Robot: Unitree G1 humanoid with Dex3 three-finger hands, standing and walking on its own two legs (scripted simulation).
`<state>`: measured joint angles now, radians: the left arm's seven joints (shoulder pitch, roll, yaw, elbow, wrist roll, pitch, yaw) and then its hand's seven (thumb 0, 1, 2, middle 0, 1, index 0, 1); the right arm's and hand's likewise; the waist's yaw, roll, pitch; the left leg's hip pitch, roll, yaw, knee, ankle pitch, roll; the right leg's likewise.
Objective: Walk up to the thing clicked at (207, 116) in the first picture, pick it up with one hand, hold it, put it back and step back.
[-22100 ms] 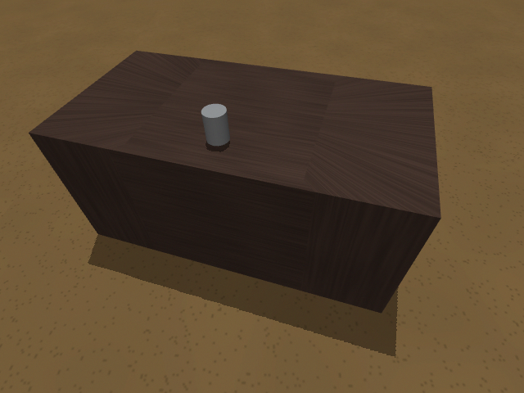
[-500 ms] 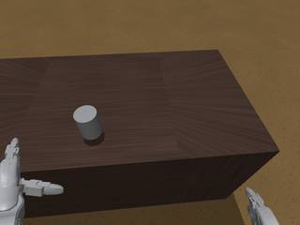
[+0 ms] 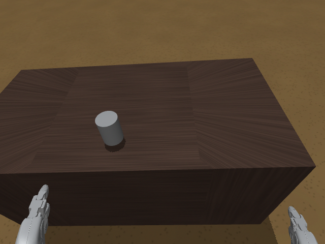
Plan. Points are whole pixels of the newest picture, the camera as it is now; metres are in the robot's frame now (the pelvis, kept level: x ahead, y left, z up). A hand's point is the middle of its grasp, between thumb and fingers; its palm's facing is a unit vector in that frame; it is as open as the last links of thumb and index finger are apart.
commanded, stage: sink last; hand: left
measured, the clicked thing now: (110, 128) +0.54 +0.24 -0.07
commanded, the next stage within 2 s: home in 0.06 s
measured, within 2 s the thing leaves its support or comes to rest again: neither
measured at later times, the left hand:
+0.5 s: hand (85, 241) +0.17 +0.21 -0.03, palm faces +0.20 -0.95 -0.24, open 17.7 cm
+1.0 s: hand (99, 231) +0.19 +0.19 -0.05, palm faces +0.10 -0.97 -0.22, open 17.6 cm
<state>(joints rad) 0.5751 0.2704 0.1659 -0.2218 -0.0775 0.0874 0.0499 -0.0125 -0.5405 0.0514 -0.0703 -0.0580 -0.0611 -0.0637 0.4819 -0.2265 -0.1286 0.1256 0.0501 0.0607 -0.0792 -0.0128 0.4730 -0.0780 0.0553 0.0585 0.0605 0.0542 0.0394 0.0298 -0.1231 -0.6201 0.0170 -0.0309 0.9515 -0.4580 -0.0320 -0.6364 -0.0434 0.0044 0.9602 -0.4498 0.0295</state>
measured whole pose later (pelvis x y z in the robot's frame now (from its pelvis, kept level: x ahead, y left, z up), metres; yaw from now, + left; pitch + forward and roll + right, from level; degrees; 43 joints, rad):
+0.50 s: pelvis +0.00 +0.01 +0.00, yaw +0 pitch +8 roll +0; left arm 0.49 0.20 0.09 0.00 -0.05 0.04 0.07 -0.01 -0.59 0.03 -0.05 -0.05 -0.05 -0.05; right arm 0.44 -0.17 0.03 0.09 0.03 -0.01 -0.10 -0.01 -0.21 -0.54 0.14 0.20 0.15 0.20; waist 0.02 -0.01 -0.12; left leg -0.66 0.02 -0.03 0.98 -0.46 -0.03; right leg -0.68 -0.04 0.01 0.98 -0.45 0.03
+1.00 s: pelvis +0.02 +0.01 -0.01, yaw -1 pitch +10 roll +0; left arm 0.48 0.20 0.00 0.01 -0.03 0.10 0.07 -0.01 -0.58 0.03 -0.05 -0.05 -0.05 -0.05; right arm 0.47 -0.18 0.00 0.05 0.02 0.05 -0.09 0.01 -0.89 -0.90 0.20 0.30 0.21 0.30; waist 0.01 0.00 -0.14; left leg -0.67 0.02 -0.01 1.01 -0.52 -0.02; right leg -0.68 -0.04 0.02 0.99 -0.49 0.05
